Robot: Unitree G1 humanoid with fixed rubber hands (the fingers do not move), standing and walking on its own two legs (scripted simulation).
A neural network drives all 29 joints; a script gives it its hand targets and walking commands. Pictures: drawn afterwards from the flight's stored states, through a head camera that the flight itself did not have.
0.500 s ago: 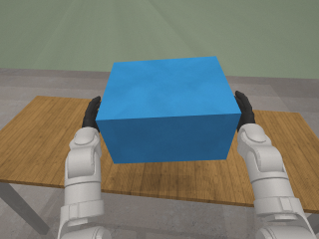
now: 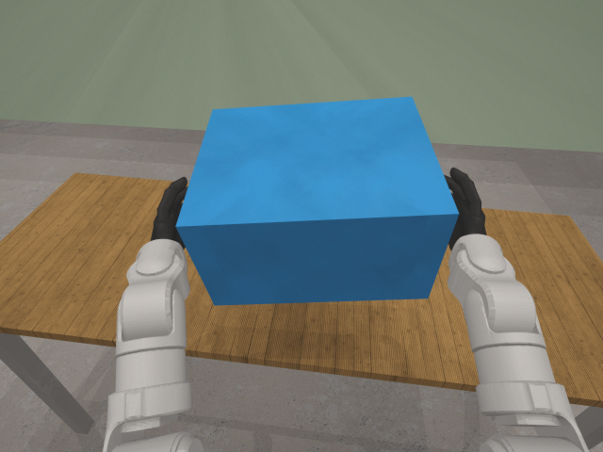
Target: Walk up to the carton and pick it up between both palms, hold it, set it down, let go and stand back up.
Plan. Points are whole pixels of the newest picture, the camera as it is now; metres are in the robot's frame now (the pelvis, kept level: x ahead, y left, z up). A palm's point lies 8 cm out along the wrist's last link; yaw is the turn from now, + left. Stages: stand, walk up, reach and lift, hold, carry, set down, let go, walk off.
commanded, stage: hold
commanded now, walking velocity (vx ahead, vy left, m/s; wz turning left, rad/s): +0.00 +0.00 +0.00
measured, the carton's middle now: (315, 199) +0.41 +0.00 +0.18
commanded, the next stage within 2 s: none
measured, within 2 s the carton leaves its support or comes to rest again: neither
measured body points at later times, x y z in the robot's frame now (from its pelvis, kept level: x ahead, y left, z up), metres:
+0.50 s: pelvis +0.00 +0.00 +0.00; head -0.02 +0.01 +0.45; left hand +0.37 +0.18 +0.15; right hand +0.36 -0.20 +0.17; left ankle -0.03 +0.15 -0.74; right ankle +0.07 -0.16 -0.74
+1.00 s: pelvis +0.00 +0.00 +0.00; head -0.03 +0.02 +0.45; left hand +0.37 +0.18 +0.17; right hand +0.36 -0.19 +0.19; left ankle -0.03 +0.15 -0.74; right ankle +0.07 -0.16 -0.74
